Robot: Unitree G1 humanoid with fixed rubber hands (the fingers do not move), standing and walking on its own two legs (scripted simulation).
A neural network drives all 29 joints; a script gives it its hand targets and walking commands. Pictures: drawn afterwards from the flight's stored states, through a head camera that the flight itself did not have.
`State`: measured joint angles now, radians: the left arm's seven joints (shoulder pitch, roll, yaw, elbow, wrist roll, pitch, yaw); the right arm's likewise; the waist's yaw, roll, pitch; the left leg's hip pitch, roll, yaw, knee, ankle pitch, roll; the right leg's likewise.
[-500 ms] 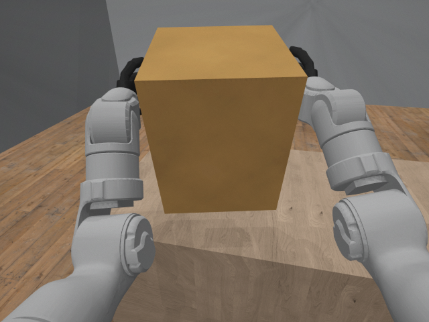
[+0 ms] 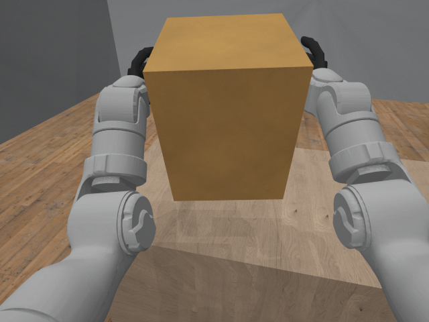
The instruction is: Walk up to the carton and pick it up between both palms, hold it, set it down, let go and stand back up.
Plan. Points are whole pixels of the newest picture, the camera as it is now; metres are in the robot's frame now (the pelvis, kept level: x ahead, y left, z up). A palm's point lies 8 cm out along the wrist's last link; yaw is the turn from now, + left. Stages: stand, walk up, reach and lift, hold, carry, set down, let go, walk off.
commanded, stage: hold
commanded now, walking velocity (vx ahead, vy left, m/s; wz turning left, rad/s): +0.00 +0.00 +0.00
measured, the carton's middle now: (226, 110) +0.37 -0.01 +0.30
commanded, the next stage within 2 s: none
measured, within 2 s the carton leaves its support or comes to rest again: neither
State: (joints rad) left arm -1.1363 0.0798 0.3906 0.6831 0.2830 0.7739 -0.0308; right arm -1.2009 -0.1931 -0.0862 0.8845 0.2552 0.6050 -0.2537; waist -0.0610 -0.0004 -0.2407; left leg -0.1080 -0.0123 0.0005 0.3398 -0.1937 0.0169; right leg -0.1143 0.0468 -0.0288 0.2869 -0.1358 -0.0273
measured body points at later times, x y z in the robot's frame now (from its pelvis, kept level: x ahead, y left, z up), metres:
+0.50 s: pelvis -0.02 +0.00 +0.00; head -0.13 +0.01 +0.43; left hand +0.34 +0.14 +0.33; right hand +0.34 -0.16 +0.34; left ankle +0.00 +0.10 -0.75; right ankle +0.01 -0.09 -0.75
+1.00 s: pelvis +0.00 +0.00 +0.00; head -0.11 +0.01 +0.44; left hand +0.38 +0.14 +0.32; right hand +0.37 -0.16 +0.33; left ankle +0.00 +0.10 -0.75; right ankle +0.01 -0.09 -0.75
